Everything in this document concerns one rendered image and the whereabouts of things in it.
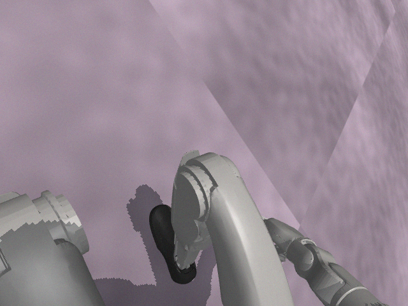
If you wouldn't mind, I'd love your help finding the right robot foot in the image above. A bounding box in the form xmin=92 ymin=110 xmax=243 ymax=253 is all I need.
xmin=149 ymin=205 xmax=196 ymax=284

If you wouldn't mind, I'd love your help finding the right robot arm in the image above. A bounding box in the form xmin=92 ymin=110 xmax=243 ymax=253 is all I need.
xmin=286 ymin=237 xmax=389 ymax=306

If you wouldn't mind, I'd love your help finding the right robot hand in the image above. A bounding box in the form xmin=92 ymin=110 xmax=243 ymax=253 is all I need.
xmin=262 ymin=216 xmax=304 ymax=262

